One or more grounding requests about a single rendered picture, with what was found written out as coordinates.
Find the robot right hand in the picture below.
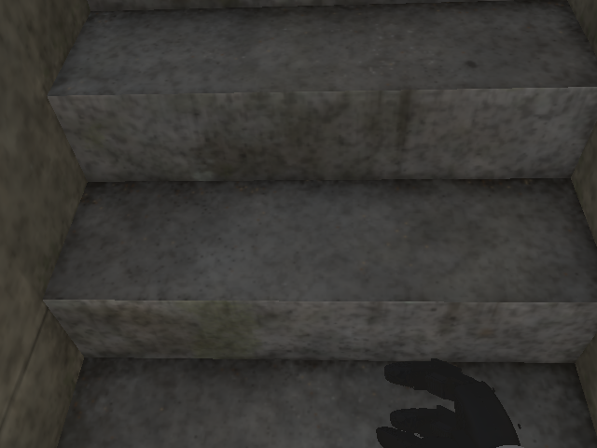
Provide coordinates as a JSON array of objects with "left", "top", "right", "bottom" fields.
[{"left": 376, "top": 358, "right": 521, "bottom": 448}]

